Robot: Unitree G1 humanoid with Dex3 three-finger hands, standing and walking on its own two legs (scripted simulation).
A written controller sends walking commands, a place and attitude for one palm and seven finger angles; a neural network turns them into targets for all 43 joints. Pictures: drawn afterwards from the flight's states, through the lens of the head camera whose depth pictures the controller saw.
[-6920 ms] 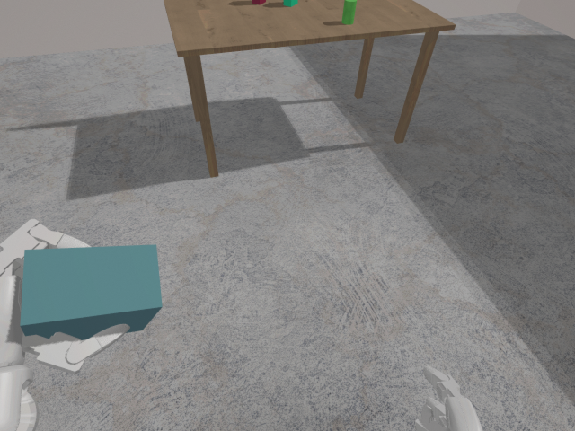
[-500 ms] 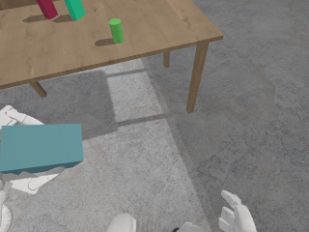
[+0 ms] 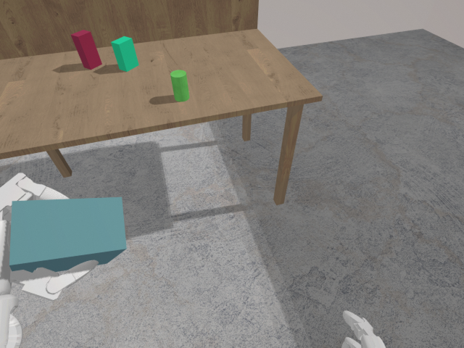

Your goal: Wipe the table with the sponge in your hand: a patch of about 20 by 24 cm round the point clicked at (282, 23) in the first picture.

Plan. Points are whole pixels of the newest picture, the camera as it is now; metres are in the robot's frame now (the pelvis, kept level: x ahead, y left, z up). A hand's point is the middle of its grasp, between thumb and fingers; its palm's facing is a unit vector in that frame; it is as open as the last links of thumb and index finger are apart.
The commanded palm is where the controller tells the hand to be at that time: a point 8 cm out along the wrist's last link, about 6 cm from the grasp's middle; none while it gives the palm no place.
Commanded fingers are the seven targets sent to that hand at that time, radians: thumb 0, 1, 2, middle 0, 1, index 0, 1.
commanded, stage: take the last steps up to it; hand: left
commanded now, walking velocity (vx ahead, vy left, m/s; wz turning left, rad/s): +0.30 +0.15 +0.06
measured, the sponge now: (83, 236) +0.22 +0.21 +0.16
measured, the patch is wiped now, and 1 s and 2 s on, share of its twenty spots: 0.00 0.00 0.00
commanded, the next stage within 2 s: none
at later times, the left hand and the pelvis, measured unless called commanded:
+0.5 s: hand (47, 178) +0.30 +0.29 +0.18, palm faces +0.38 -0.81 -0.44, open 10.5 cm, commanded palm +0.23 +0.33 +0.19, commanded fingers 0.00 0.10 1.30 -1.20 -1.60 -1.20 -1.60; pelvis +0.07 +0.06 +0.01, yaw -1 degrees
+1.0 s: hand (49, 132) +0.40 +0.34 +0.18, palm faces +0.37 -0.80 -0.47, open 10.5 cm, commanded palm +0.34 +0.39 +0.19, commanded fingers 0.00 0.10 1.30 -1.20 -1.60 -1.20 -1.60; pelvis +0.18 +0.11 +0.00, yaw +0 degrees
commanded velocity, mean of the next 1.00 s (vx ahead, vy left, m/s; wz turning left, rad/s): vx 0.30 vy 0.15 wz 0.02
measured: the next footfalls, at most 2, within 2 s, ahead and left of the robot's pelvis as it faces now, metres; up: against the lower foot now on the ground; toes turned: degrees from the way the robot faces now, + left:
left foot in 0.32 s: +0.12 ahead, +0.18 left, +0.00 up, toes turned +10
right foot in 0.60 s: +0.16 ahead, -0.04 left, +0.00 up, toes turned -10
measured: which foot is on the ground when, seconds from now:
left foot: up 0.00-0.30, down 0.32-0.62, up 0.64-0.98, down 1.00-1.00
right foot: down 0.00-0.32, up 0.34-0.58, down 0.60-1.00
